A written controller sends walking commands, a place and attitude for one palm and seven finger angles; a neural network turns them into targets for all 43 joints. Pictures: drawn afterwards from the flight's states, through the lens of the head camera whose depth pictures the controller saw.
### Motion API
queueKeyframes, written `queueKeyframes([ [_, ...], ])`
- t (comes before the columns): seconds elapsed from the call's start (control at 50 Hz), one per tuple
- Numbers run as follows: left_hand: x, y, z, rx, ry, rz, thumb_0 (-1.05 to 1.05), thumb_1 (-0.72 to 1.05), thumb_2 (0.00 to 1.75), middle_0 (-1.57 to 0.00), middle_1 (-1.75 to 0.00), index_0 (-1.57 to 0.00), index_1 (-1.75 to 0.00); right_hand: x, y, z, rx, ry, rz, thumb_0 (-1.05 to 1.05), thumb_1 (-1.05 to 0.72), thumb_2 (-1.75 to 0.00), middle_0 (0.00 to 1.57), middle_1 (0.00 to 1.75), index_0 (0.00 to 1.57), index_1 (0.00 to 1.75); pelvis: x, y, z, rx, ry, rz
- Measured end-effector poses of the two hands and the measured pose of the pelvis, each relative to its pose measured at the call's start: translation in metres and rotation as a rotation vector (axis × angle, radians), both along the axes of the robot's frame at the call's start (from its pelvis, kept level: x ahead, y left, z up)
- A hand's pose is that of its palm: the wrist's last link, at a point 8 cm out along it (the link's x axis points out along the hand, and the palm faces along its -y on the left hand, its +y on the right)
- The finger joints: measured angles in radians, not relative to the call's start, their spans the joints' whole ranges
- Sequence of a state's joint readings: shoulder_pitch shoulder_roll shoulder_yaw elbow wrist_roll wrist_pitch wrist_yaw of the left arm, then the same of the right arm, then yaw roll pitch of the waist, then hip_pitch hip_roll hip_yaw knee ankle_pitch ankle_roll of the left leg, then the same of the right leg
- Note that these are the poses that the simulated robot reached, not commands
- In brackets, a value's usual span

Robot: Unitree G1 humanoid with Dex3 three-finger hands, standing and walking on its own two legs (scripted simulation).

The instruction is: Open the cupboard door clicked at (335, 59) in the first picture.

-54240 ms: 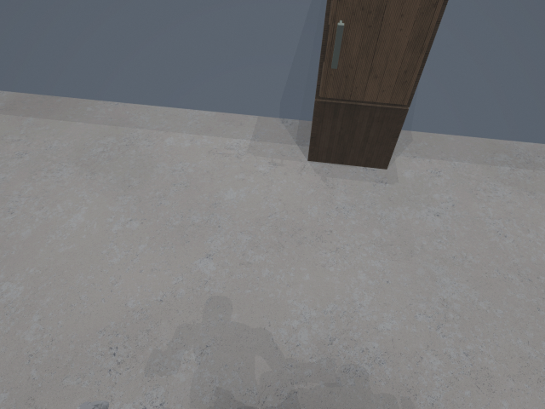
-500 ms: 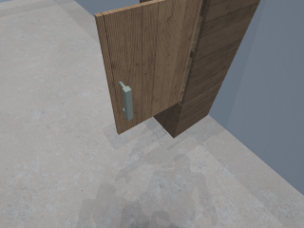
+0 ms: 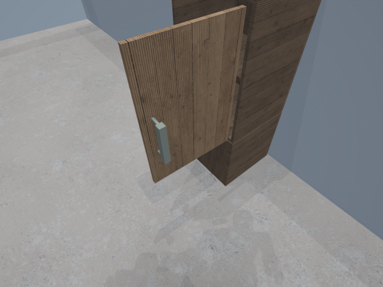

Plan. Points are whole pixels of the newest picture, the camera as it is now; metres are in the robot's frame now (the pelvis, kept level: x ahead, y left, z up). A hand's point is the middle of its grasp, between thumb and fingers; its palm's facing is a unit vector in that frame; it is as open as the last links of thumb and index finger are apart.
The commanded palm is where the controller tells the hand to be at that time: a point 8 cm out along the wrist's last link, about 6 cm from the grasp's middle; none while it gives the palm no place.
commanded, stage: let the arm hang, fingers relaxed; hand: left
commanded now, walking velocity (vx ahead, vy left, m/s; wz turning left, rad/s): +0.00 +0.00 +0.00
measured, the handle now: (160, 141) +0.58 +0.14 -0.10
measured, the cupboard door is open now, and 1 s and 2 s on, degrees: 88 88 88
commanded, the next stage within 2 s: look to check the result in 0.18 s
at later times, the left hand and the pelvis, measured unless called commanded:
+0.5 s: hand out of the picture +0.08 +0.24 -0.16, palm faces -0.03 -0.94 -0.34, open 7.4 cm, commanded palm none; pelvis +0.01 -0.01 +0.00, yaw +0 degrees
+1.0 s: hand out of the picture +0.11 +0.23 -0.16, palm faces -0.03 -0.94 -0.33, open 7.4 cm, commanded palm none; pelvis +0.03 -0.01 +0.00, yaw +0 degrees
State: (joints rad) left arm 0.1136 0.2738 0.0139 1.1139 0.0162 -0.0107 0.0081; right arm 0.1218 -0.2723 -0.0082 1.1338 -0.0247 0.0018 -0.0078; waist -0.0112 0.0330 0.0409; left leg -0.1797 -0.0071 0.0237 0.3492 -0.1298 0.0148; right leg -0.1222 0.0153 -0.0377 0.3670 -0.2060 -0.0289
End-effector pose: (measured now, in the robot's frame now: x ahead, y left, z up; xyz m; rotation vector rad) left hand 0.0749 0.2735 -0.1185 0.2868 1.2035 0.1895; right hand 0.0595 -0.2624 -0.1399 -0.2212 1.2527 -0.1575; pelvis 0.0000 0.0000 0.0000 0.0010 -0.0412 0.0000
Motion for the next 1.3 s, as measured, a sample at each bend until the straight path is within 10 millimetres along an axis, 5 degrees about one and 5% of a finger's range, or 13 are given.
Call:
queueKeyframes([
  [0.14, 0.016, -0.002, 0.002, -0.003, -0.027, -0.021, 0.0, 0.9, 0.89, -0.21, -0.3, -0.21, -0.3, 0.008, -0.016, 0.008, -0.038, -0.016, 0.0, 0.0, -0.91, -0.9, 0.2, 0.3, 0.2, 0.3, 0.003, -0.002, 0.001, 0.001, 0.0, -0.002],
  [0.38, 0.003, 0.006, 0.0, 0.017, 0.052, -0.004, 0.0, 0.9, 0.89, -0.21, -0.3, -0.21, -0.3, 0.003, -0.034, 0.012, -0.076, 0.038, -0.002, 0.01, -0.91, -0.9, 0.2, 0.3, 0.2, 0.3, 0.011, -0.006, 0.003, 0.001, 0.006, -0.005],
  [0.58, -0.002, 0.007, -0.001, 0.025, 0.083, 0.006, 0.0, 0.9, 0.89, -0.21, -0.3, -0.21, -0.3, 0.012, -0.033, 0.012, -0.068, 0.042, 0.004, 0.01, -0.91, -0.9, 0.2, 0.3, 0.2, 0.3, 0.017, -0.009, 0.003, 0.001, 0.01, -0.006],
  [0.88, 0.02, 0.0, -0.001, 0.012, 0.049, -0.009, 0.0, 0.9, 0.89, -0.21, -0.3, -0.21, -0.3, 0.033, -0.031, 0.013, -0.063, 0.01, 0.013, 0.0, -0.9, -0.9, 0.2, 0.3, 0.2, 0.3, 0.026, -0.01, 0.004, 0.003, 0.017, -0.007],
  [1.3, 0.034, 0.002, -0.001, 0.017, 0.049, -0.018, 0.0, 0.9, 0.89, -0.21, -0.3, -0.21, -0.3, 0.036, -0.036, 0.015, -0.077, 0.028, 0.002, 0.01, -0.9, -0.9, 0.2, 0.3, 0.2, 0.3, 0.037, -0.01, 0.004, 0.005, 0.022, -0.012],
])
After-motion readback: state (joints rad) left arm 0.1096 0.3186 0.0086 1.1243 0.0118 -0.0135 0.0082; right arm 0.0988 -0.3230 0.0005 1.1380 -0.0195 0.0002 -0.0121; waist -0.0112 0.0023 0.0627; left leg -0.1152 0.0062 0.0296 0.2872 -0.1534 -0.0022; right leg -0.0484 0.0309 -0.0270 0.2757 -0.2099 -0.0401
